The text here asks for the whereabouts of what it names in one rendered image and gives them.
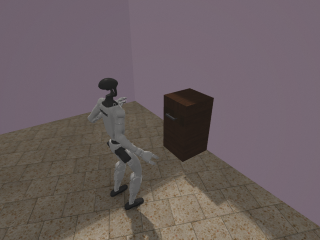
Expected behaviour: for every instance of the robot left hand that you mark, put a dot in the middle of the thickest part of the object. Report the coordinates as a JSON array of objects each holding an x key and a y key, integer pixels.
[{"x": 120, "y": 102}]

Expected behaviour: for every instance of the robot right upper arm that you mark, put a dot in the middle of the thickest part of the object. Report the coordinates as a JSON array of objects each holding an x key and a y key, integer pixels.
[{"x": 119, "y": 116}]

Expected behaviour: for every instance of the humanoid robot head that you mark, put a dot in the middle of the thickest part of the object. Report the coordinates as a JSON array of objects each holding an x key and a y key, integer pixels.
[{"x": 109, "y": 84}]

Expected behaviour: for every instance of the drawer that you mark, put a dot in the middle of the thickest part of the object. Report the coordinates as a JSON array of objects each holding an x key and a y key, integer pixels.
[{"x": 180, "y": 118}]

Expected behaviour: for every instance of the robot left upper arm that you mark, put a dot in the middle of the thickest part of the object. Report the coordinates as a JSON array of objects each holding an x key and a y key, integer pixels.
[{"x": 96, "y": 111}]

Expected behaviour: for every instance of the right robot thigh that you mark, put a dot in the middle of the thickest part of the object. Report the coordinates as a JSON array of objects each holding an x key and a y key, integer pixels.
[{"x": 133, "y": 162}]

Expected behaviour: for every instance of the right robot forearm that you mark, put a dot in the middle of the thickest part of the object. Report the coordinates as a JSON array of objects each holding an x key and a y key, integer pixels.
[{"x": 126, "y": 144}]

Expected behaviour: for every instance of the left robot forearm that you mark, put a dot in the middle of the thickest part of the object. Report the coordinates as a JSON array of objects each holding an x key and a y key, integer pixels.
[{"x": 99, "y": 116}]

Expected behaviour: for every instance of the handle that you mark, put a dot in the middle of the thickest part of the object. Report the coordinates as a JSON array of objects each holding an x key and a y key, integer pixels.
[{"x": 172, "y": 118}]

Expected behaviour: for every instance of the cabinet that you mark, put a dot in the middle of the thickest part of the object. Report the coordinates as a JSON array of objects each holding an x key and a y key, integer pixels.
[{"x": 192, "y": 139}]

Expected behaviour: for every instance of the robot right hand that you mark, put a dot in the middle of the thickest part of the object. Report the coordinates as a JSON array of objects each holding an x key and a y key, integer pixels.
[{"x": 147, "y": 155}]

